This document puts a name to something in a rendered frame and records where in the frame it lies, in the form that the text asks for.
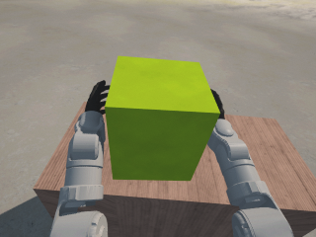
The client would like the robot left upper arm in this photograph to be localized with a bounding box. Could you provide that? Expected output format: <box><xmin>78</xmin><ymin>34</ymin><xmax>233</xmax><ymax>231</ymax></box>
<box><xmin>50</xmin><ymin>210</ymin><xmax>108</xmax><ymax>237</ymax></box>

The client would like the carton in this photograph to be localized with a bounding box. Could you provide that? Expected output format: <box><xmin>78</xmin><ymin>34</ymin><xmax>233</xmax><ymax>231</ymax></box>
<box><xmin>105</xmin><ymin>55</ymin><xmax>220</xmax><ymax>182</ymax></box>

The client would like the pedestal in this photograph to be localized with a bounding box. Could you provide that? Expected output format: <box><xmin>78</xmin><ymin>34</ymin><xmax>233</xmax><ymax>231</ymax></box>
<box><xmin>33</xmin><ymin>102</ymin><xmax>316</xmax><ymax>237</ymax></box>

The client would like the robot right hand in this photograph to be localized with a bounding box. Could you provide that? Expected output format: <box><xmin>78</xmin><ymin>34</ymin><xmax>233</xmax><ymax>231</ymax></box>
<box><xmin>210</xmin><ymin>89</ymin><xmax>225</xmax><ymax>119</ymax></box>

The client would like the left robot forearm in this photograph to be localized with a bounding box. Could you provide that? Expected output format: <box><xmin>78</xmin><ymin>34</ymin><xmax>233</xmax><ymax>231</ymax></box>
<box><xmin>49</xmin><ymin>111</ymin><xmax>106</xmax><ymax>237</ymax></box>

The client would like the right robot forearm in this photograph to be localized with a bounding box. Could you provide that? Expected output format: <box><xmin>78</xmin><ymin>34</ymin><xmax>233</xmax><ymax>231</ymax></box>
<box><xmin>207</xmin><ymin>118</ymin><xmax>294</xmax><ymax>237</ymax></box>

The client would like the robot right upper arm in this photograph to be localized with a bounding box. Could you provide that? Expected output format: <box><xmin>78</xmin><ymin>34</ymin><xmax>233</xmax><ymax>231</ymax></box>
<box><xmin>231</xmin><ymin>206</ymin><xmax>293</xmax><ymax>237</ymax></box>

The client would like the robot left hand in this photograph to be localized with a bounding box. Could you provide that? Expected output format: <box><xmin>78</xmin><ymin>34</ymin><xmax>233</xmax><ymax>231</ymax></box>
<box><xmin>85</xmin><ymin>80</ymin><xmax>111</xmax><ymax>115</ymax></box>

